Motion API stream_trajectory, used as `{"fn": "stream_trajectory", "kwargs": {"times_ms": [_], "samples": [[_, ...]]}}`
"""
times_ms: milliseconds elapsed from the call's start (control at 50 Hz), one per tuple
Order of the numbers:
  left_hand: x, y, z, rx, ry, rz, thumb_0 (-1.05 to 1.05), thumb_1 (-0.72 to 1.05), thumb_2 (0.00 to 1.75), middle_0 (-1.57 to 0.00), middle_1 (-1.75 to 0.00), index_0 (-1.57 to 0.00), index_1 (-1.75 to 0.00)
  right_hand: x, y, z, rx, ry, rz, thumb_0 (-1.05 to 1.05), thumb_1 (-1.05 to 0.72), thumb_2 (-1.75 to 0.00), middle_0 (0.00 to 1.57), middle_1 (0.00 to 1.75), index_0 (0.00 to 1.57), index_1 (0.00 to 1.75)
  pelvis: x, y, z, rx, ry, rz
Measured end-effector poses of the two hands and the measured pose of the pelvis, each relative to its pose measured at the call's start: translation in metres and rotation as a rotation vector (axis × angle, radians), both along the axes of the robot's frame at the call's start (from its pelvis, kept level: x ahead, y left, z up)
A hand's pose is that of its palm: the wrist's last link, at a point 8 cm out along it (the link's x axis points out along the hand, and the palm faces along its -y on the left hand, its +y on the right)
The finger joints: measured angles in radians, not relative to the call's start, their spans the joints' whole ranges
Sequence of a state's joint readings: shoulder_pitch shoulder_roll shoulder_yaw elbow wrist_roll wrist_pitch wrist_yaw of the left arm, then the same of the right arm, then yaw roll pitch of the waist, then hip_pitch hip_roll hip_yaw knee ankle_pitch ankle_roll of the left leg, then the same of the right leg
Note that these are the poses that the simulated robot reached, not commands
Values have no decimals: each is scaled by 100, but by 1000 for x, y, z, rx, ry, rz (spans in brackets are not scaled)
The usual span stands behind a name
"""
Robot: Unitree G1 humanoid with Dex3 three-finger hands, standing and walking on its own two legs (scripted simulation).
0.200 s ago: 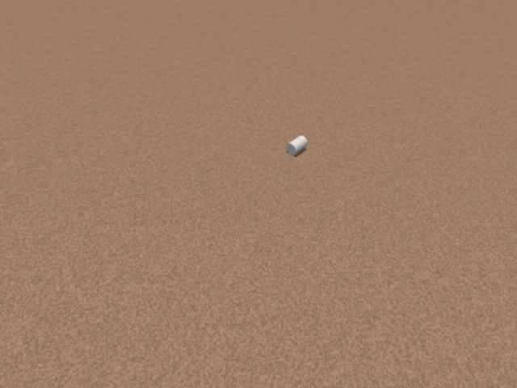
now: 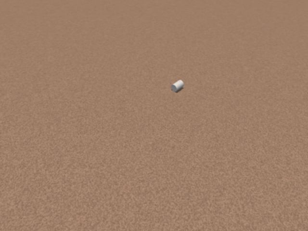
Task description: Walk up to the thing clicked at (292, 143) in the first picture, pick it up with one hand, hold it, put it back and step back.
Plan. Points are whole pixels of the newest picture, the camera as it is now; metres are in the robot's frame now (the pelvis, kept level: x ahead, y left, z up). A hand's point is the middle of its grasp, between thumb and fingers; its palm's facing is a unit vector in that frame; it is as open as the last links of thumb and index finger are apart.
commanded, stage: stand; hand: left
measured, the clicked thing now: (177, 85) +1.57 -0.26 -0.74
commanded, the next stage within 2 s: walk up in 0.92 s
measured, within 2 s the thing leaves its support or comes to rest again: neither
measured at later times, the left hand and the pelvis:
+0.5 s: hand out of the picture +0.08 +0.25 -0.16, palm faces -0.03 -0.94 -0.33, open 7.4 cm; pelvis +0.00 +0.00 +0.00, yaw +0 degrees
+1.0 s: hand out of the picture +0.08 +0.26 -0.16, palm faces +0.03 -0.95 -0.31, open 7.4 cm; pelvis +0.01 +0.00 +0.00, yaw +3 degrees
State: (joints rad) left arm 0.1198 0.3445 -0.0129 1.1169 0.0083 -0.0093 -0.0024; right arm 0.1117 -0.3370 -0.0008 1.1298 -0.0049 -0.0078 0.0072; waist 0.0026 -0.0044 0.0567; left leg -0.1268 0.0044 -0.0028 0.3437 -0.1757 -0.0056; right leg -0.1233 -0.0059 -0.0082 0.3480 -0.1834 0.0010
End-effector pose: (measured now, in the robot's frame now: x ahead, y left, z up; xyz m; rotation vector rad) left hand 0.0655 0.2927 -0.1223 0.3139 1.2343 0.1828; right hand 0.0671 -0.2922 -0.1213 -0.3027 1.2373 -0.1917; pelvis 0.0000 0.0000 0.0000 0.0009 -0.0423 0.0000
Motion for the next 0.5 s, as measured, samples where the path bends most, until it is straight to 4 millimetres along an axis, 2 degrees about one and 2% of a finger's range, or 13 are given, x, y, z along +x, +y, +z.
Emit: {"fn": "stream_trajectory", "kwargs": {"times_ms": [280, 500], "samples": [[8, -2, 2, 1, -23, -5, 1, 90, 90, -20, -30, -20, -30, 7, -2, 2, -3, -15, 1, 1, -91, -90, 20, 30, 20, 30, 3, -2, 0, -2, -2, 3], [9, -2, 1, -2, -28, -7, 1, 90, 90, -20, -30, -20, -30, 3, -4, 4, -9, -12, -4, 1, -91, -90, 20, 30, 20, 30, 2, -1, 1, -3, -5, 1]]}}
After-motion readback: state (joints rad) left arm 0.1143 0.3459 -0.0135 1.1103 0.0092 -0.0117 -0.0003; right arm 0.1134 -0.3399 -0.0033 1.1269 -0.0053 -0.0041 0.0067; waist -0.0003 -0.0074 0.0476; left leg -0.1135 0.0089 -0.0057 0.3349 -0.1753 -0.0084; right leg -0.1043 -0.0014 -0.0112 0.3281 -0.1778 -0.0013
